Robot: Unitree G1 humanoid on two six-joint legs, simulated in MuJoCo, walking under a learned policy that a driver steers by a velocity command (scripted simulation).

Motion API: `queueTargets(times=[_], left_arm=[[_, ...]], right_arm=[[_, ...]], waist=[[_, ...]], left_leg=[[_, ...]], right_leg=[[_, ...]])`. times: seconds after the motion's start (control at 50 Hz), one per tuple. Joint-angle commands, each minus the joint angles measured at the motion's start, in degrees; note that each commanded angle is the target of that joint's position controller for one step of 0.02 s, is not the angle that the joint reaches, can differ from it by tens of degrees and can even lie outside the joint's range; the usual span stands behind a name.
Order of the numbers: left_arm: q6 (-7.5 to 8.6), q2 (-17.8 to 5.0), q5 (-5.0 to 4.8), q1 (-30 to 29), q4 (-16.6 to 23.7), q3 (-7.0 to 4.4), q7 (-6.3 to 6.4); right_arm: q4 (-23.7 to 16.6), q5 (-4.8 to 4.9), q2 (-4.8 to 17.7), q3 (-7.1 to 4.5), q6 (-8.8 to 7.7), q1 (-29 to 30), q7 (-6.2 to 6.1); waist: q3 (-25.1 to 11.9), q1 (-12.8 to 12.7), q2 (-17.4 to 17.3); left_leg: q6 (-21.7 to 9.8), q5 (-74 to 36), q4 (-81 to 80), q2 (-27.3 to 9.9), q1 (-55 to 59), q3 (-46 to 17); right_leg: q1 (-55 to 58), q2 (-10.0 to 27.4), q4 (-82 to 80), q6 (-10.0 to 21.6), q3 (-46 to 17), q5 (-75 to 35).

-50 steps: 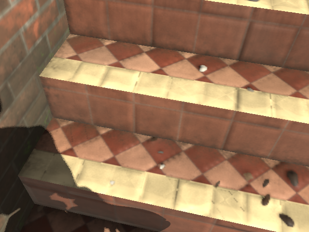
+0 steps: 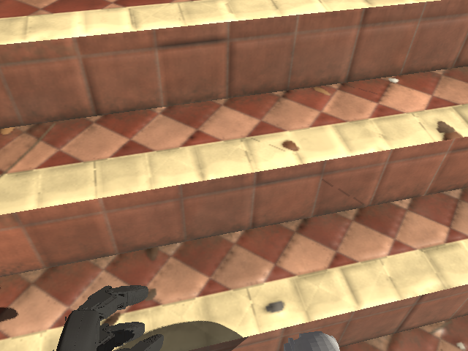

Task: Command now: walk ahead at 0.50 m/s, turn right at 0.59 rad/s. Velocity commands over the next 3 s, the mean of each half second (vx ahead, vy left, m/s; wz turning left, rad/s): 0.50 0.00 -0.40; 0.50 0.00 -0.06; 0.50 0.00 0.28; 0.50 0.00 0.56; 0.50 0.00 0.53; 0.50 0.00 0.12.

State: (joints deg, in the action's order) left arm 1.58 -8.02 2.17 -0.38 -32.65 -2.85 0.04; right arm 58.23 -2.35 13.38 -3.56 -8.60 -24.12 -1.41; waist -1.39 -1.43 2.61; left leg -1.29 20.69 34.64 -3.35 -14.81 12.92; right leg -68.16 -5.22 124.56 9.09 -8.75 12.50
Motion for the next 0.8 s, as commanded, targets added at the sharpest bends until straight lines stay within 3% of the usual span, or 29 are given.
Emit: queueTargets(times=[0.02, 0.08, 0.12, 0.14, 0.16, 0.18, 0.2, 0.24, 0.26, 0.28, 0.3, 0.32, 0.34, 0.38, 0.4, 0.44, 0.48, 0.54, 0.56, 0.6, 0.62, 0.64, 0.66, 0.7, 0.72, 0.74, 0.76, 0.78, 0.8], left_arm=[[-2.13, 4.17, 0.42, -2.85, 4.12, 1.49, 1.26], [-2.65, 2.68, -0.05, -10.02, 7.74, 1.96, 1.26], [-3.84, 1.8, -0.74, -14.37, 11.3, 2.0, 0.51], [-4.45, 1.89, -1.8, -14.77, 12.09, 2.92, -0.69], [-5.18, 2.93, -1.38, -16.38, 11.88, 3.09, -1.07], [-5.51, 3.62, -1.98, -7.36, 7.15, 2.96, -1.66], [-5.88, 2.52, -2.3, -3.49, 6.16, 2.69, -1.13], [-4.78, -2.23, -1.55, 13.11, 1.69, 0.54, -0.46], [-4.1, -6.0, -1.34, 17.25, 0.55, -0.92, -0.41], [-4.12, -10.46, -0.91, 14.96, -1.79, -2.58, 0.36], [-4.13, -15.89, -0.51, 14.14, -2.21, -5.35, 0.29], [-3.31, -15.22, 0.18, 9.67, -3.25, -4.88, -0.04], [-1.97, -13.52, 0.32, 11.36, -7.53, -4.23, 0.06], [0.81, -5.2, 0.47, 14.81, -17.75, -1.31, 0.63], [1.17, -1.36, 0.62, 16.12, -19.73, -0.09, 0.41], [2.12, 1.32, 1.43, 18.23, -22.81, 1.31, 0.22], [3.37, -1.3, 1.72, 22.15, -27.1, 1.5, -0.61], [4.6, -4.87, -0.25, 18.76, -28.1, 2.34, -0.71], [4.77, -6.26, -0.9, 18.8, -27.99, 2.33, 0.11], [5.17, -9.34, -1.43, 20.24, -26.9, 1.7, 1.58], [4.75, -9.98, -3.4, 17.86, -26.0, 1.53, 1.85], [4.86, -13.73, -4.42, 20.49, -24.94, 0.25, 2.59], [5.42, -16.96, -4.26, 20.33, -23.14, -1.12, 2.79], [6.59, -20.01, -4.06, 19.93, -20.84, -3.53, 0.94], [7.0, -14.05, -3.18, 24.74, -17.68, -3.21, -0.12], [6.38, -8.14, -0.95, 20.95, -14.76, -2.6, -2.51], [5.95, -1.32, 2.13, 16.02, -11.08, -1.44, -2.45], [5.1, 2.34, 2.46, 12.73, -6.6, -0.19, -1.96], [4.95, 3.59, 3.03, 11.97, -4.75, 1.09, -1.47]], right_arm=[[-2.48, -0.22, 1.58, 0.62, -2.95, 1.09, 1.24], [-0.98, 0.36, 3.44, 0.25, -2.93, -2.85, 1.99], [0.58, 1.46, 2.47, 0.4, -1.59, -7.41, 0.47], [0.18, 2.33, 4.31, -0.03, -0.72, -7.36, -0.18], [0.77, 2.53, 3.63, 0.05, 0.27, -10.22, -0.61], [-2.18, 3.65, 4.29, 0.5, 0.5, -4.77, -1.24], [-3.49, 4.75, 8.87, -0.24, 0.29, -5.23, -1.91], [-7.23, 6.73, 15.55, -2.16, 0.02, -3.5, -0.71], [-9.43, 7.7, 17.93, -3.49, -0.83, -0.98, 0.64], [-13.74, 5.98, 12.16, -2.48, -1.61, -0.42, 2.79], [-17.57, 4.58, 9.69, -3.19, -2.15, 3.58, 4.81], [-21.09, 3.43, 2.66, -2.38, -1.78, 8.23, 5.01], [-26.72, 2.55, -1.04, -1.1, -1.35, 15.68, 3.74], [-30.47, -0.07, -11.65, 3.63, -0.1, 16.79, 1.64], [-28.57, 0.25, -10.79, 3.93, 1.31, 11.79, 1.12], [-28.23, 1.91, -10.59, 4.3, 3.39, 11.84, 0.11], [-31.02, 3.37, -13.42, 5.87, 4.62, 19.92, -0.92], [-35.51, 3.25, -11.61, 7.09, 5.74, 30.37, -1.13], [-37.09, 3.18, -10.0, 6.96, 6.36, 33.03, -0.83], [-32.64, 2.87, -8.87, 6.83, 7.2, 26.01, -0.7], [-30.07, 2.8, -9.29, 7.04, 6.74, 21.83, -0.46], [-27.15, 3.2, -8.78, 6.46, 6.95, 18.26, -0.11], [-25.31, 3.19, -7.15, 6.09, 6.98, 14.74, 0.05], [-23.48, 3.85, -2.28, 4.48, 6.98, 8.99, -0.73], [-19.39, 2.23, 3.23, 2.2, 6.76, 7.45, -0.99], [-14.47, 1.21, 8.54, -0.5, 8.39, 2.48, -1.56], [-13.51, 0.47, 6.58, -1.25, 8.35, 8.0, -1.67], [-12.5, -0.22, 2.62, -0.4, 7.98, 14.12, -1.43], [-8.5, -0.37, -0.11, -0.03, 6.55, 12.37, -0.69]], waist=[[8.5, -2.21, -6.15], [8.26, -1.51, -5.74], [8.37, -0.25, -7.79], [6.34, 0.55, -9.15], [3.64, 3.31, -9.41], [-0.56, -0.81, -9.58], [-7.44, -2.71, -13.19], [-19.45, -9.06, -19.01], [-22.73, -11.89, -19.0], [-21.63, -9.24, -9.38], [-23.8, -9.29, 2.26], [-24.72, -5.87, -1.08], [-19.3, -4.32, -1.81], [-0.73, 2.06, -2.89], [1.91, 3.65, -4.07], [4.38, 5.48, -2.21], [6.51, 3.92, 0.61], [9.46, 6.07, -4.77], [8.08, 5.23, -2.83], [0.97, 4.97, -0.58], [-3.19, 7.91, -0.04], [-9.4, 7.65, 2.06], [-14.09, 8.28, 5.04], [-20.24, 11.2, 9.9], [-21.81, 6.84, 0.38], [-23.11, 7.47, -18.67], [-17.57, 5.68, -12.94], [-8.15, 0.27, -7.54], [-1.16, -1.35, -3.97]], left_leg=[[-5.94, -6.12, -23.77, -14.79, 0.34, -12.61], [-3.86, -7.03, -26.76, -10.95, 4.53, -4.75], [-4.72, -14.71, -32.62, -10.37, 8.1, -2.44], [-6.48, -26.56, -37.62, -10.47, 9.44, 0.97], [-7.98, -37.24, -37.31, -10.32, 14.8, 1.09], [-7.11, -71.47, -30.35, -10.38, 14.05, 6.32], [-7.81, -107.92, -24.15, -14.48, 15.93, 3.63], [-8.34, -123.35, -3.0, -16.3, 22.18, -0.01], [-7.74, -112.16, 11.43, -14.54, 17.37, -1.79], [-3.36, -74.95, 31.35, -3.94, -6.92, -4.92], [-0.29, -17.91, 65.95, 9.06, -18.07, -10.99], [-1.15, -16.42, 87.44, 7.1, -26.2, -23.12], [-3.1, -17.02, 93.18, 5.39, -32.52, -21.68], [-6.32, -12.01, 98.99, 3.67, -45.7, -22.92], [-6.69, -9.81, 98.54, 3.35, -47.04, -21.82], [-5.75, -5.14, 103.04, 4.17, -52.41, -20.24], [-7.88, 1.31, 113.93, 4.99, -64.51, -18.81], [-7.49, -2.2, 90.76, 2.11, -57.97, -11.21], [-6.72, -3.77, 82.57, 0.91, -50.6, -8.58], [-6.38, -2.09, 71.96, -0.61, -33.7, -2.51], [-7.61, 0.11, 62.03, 0.77, -21.96, -1.48], [-7.5, 1.4, 57.83, 4.18, -17.25, 1.02], [-6.49, 4.83, 48.27, 6.19, -13.93, -0.17], [-5.04, 13.63, 24.34, 9.99, -6.57, -6.58], [-9.94, 21.37, 13.44, 3.25, 3.04, -26.76], [-16.81, 30.87, -9.13, -6.44, 9.16, -59.35], [-15.11, 36.29, -16.64, -7.84, 2.58, -67.11], [-11.51, 31.99, -12.21, -8.09, -6.33, -58.27], [-9.58, 26.63, -9.21, -7.62, -11.28, -47.65]], right_leg=[[-15.34, 0.61, 11.23, 1.63, 0.68, 5.88], [-16.44, 3.96, -1.37, 1.44, 6.48, 8.83], [-11.62, 7.33, -14.65, 0.78, 10.09, 8.94], [-2.97, 9.92, -27.67, 1.01, 16.52, 11.85], [1.59, 9.72, -31.65, 1.57, 20.66, 13.62], [15.58, 6.86, -38.32, 2.73, 24.87, 14.69], [26.69, 2.63, -42.34, 2.59, 27.83, 15.49], [44.35, -1.72, -55.44, 4.47, 20.71, 16.38], [55.72, -2.15, -69.33, 4.53, 14.33, 14.04], [65.05, 7.54, -84.79, 8.36, -15.84, 19.85], [64.82, 18.76, -105.32, 11.7, -45.19, 17.81], [63.15, 20.6, -105.28, 10.55, -42.66, 16.14], [59.27, 19.62, -105.56, 9.11, -38.18, 24.01], [48.8, 16.14, -101.12, 5.74, -21.34, 5.69], [46.6, 15.06, -100.34, 4.09, -13.85, -2.19], [44.77, 16.51, -104.68, 3.68, -7.63, -6.88], [47.49, 16.76, -109.11, 3.4, -3.91, -1.36], [37.23, 12.31, -117.31, -1.7, 5.5, 2.6], [35.14, 13.48, -123.68, -0.2, 5.14, -2.87], [40.28, 15.19, -129.33, 2.89, 8.62, -24.37], [42.06, 13.78, -124.78, 2.8, 14.88, -48.69], [49.86, 15.18, -117.59, 4.04, 16.09, -77.74], [57.62, 16.93, -109.42, 4.63, 14.53, -96.47], [68.88, 18.71, -88.2, 4.39, 11.69, -101.29], [55.3, 13.58, -69.7, 1.61, 8.05, -81.45], [35.85, 0.49, -46.01, -1.47, 4.35, -15.07], [23.11, -3.29, -18.52, -2.64, -7.39, -8.92], [15.87, -2.66, -7.13, -2.4, -6.77, -13.15], [10.38, -1.35, -5.25, -0.82, -4.91, -13.45]])
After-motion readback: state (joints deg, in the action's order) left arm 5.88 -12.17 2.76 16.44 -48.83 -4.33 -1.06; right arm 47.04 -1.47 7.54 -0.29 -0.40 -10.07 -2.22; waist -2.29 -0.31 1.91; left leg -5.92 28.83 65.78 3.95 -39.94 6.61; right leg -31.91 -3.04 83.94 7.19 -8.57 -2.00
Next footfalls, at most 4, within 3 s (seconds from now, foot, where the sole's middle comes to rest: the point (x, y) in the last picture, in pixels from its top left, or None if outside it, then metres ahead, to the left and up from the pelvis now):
0.24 right None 0.32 -0.15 -0.57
0.70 left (240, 275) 0.54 0.02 -0.37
1.28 right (386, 112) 0.87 -0.31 -0.18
1.82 left None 1.06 -0.08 0.02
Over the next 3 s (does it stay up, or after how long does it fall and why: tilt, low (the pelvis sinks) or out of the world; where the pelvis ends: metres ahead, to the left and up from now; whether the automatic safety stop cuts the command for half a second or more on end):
stays up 1.52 0.13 1.15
